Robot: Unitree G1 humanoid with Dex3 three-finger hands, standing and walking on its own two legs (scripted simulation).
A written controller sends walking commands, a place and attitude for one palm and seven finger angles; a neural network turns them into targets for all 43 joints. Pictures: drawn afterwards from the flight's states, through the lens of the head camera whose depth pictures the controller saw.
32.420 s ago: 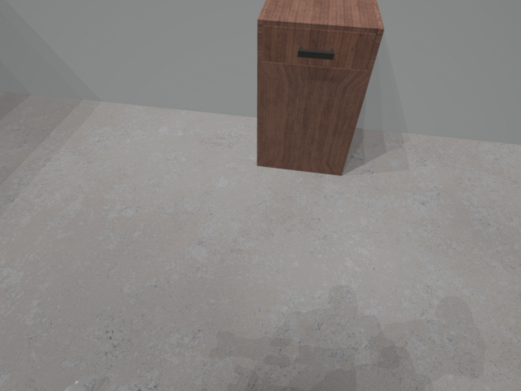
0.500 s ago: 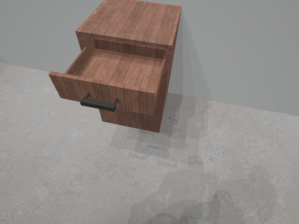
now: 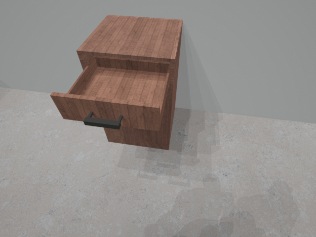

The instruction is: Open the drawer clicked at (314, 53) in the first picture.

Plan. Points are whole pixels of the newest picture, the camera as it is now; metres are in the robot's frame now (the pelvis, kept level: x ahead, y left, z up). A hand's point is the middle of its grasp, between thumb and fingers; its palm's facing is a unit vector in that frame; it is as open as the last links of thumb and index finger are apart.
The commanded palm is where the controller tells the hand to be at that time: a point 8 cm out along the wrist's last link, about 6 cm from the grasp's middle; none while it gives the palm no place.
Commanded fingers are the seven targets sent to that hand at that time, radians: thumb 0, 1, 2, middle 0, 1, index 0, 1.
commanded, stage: let the arm hang, fingers relaxed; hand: left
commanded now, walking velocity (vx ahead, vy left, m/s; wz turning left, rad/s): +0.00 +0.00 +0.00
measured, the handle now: (104, 119) +0.54 +0.25 -0.09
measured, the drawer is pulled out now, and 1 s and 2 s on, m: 0.30 0.30 0.30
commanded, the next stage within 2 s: look to check the result in 0.18 s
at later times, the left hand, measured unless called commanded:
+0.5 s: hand out of the picture -0.01 +0.16 -0.18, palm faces +0.05 -0.98 -0.17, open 7.4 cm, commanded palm none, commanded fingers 0.00 0.90 0.90 -0.20 -0.30 -0.20 -0.30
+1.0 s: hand out of the picture +0.01 +0.16 -0.17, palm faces +0.05 -0.98 -0.19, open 7.4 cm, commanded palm none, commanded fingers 0.00 0.90 0.90 -0.20 -0.30 -0.20 -0.30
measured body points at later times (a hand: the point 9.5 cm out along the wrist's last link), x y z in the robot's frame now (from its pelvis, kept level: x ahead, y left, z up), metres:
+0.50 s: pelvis +0.01 +0.00 +0.00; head +0.03 +0.00 +0.45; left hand -0.01 +0.21 -0.16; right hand -0.03 -0.20 -0.16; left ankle -0.01 +0.12 -0.74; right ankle +0.04 -0.09 -0.74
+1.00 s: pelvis +0.02 +0.00 +0.00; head +0.04 -0.01 +0.45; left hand +0.01 +0.22 -0.16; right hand -0.01 -0.20 -0.16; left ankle -0.01 +0.12 -0.74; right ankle +0.04 -0.09 -0.74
